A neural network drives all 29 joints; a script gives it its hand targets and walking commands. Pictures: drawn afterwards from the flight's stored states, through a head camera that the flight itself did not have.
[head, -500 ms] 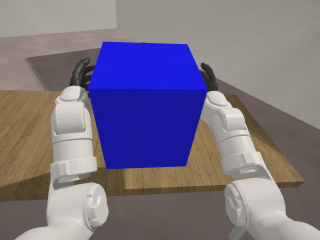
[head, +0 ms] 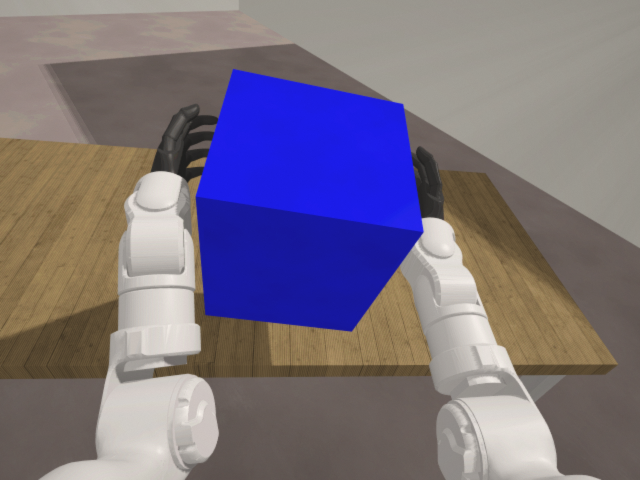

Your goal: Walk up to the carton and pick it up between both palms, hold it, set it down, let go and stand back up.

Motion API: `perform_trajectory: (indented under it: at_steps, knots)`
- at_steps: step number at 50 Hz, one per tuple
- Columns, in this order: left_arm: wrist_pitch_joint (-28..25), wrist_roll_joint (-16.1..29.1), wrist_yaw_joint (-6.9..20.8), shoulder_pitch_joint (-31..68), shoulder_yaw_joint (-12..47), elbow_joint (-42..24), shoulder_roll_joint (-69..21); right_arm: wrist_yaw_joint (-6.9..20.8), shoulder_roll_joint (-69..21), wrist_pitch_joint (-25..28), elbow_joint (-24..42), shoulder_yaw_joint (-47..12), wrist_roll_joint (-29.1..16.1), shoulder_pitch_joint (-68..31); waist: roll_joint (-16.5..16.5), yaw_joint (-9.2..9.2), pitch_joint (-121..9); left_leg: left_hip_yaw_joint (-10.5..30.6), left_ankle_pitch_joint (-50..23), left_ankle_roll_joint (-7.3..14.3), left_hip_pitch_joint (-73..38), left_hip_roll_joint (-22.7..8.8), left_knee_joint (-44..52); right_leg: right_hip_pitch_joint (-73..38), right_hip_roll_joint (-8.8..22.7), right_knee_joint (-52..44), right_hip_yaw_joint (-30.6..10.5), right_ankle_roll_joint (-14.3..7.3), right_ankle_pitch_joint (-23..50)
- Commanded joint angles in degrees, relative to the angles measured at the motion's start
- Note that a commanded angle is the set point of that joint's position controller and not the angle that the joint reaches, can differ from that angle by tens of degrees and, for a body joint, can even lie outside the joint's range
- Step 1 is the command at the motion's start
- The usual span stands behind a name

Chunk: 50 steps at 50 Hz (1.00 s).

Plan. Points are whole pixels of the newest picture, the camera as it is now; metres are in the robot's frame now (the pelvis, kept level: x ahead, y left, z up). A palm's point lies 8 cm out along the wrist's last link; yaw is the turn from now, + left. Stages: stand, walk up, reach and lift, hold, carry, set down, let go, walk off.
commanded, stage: set down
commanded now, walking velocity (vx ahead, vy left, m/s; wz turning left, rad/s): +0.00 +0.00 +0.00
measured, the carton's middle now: (299, 215) +0.40 +0.00 +0.15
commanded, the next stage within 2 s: none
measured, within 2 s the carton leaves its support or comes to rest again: neither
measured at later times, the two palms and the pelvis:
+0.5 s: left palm (189, 184) +0.40 +0.13 +0.19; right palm (427, 227) +0.36 -0.16 +0.17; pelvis +0.00 +0.01 +0.00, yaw -1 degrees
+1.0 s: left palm (207, 192) +0.43 +0.12 +0.16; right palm (428, 235) +0.37 -0.18 +0.15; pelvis +0.01 +0.01 +0.00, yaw -2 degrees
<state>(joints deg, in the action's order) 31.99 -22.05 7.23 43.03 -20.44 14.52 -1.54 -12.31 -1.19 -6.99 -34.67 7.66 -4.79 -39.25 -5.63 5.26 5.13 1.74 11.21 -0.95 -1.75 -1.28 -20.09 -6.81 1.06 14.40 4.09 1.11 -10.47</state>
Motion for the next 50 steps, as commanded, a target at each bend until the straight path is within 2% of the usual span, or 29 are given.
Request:
perform_trajectory:
  at_steps: [1,4,11,22,28,35,41,50]
  knots:
    - [-3.71,8.78,6.4,29.48,28.2,-0.89,-28.39,6.03,-21.71,9.0,19.49,-18.59,-1.24,-47.9,6.66,1.76,-26.68,-4.84,-30.51,-2.31,-11.69,3.6,-2.22,-0.66,-5.22,0.57,4.05,1.49,20.76]
    - [-4.43,8.29,5.9,29.11,27.93,0.6,-28.0,6.13,-21.94,9.46,17.82,-18.42,-0.68,-47.07,6.92,1.33,-25.86,-5.22,-27.2,-2.07,-9.76,3.62,-1.36,-1.37,-4.77,0.67,3.83,1.63,20.24]
    - [-4.97,5.93,6.07,27.82,23.33,6.61,-26.47,6.75,-21.55,9.46,12.92,-16.04,0.86,-45.77,6.69,0.14,-21.83,-6.25,-17.85,-0.89,-4.14,3.64,1.76,-3.16,-3.79,0.56,3.41,2.05,18.26]
    - [-9.34,6.46,5.32,31.75,20.42,14.33,-26.8,7.75,-21.91,11.64,8.69,-10.9,4.94,-47.16,4.94,0.42,-23.65,-6.64,-14.46,-0.78,-3.81,3.09,2.77,-0.36,-3.95,-0.58,4.08,1.88,14.69]
    - [-12.02,7.3,4.51,34.26,20.43,18.25,-27.62,8.21,-22.37,12.58,4.84,-7.74,7.39,-47.09,5.64,0.79,-25.34,-6.83,-15.47,-1.55,-5.56,2.8,2.44,2.36,-4.2,-1.05,4.5,1.56,13.32]
    - [-13.83,7.0,4.34,34.79,19.59,21.65,-27.69,8.15,-23.3,12.92,1.06,-6.67,8.18,-46.14,6.96,0.69,-25.94,-7.06,-19.87,-2.08,-6.06,2.83,1.48,2.04,-4.23,-0.63,4.08,1.6,17.15]
    - [-15.16,6.67,4.54,34.7,18.85,22.81,-27.26,7.89,-24.48,13.38,0.44,-7.95,7.45,-45.74,7.44,0.24,-26.63,-7.18,-23.13,-2.11,-5.01,3.04,0.71,-0.12,-4.11,0.26,3.47,1.9,22.3]
    - [-17.75,7.24,4.61,36.36,18.48,24.5,-26.98,7.91,-26.06,14.49,1.02,-8.62,8.28,-46.26,5.89,0.04,-29.67,-7.23,-22.3,-1.68,-3.21,3.17,0.67,-1.28,-3.75,1.13,3.1,2.28,26.02]
